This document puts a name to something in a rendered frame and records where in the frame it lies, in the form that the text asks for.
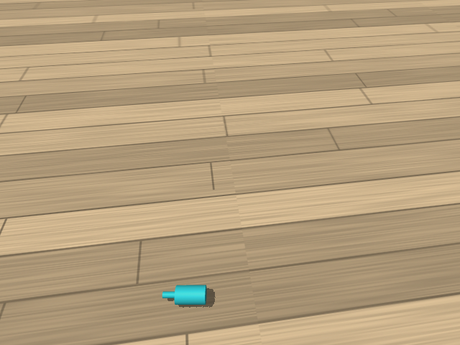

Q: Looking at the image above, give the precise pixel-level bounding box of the bottle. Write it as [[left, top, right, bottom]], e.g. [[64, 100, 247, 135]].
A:
[[162, 285, 206, 305]]

